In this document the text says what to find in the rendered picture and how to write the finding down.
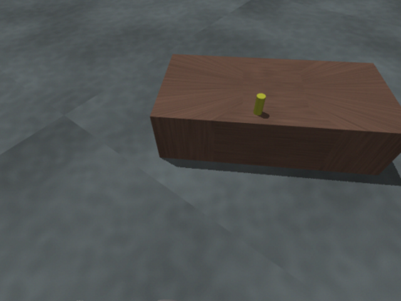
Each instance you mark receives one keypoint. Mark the can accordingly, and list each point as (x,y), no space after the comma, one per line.
(258,108)

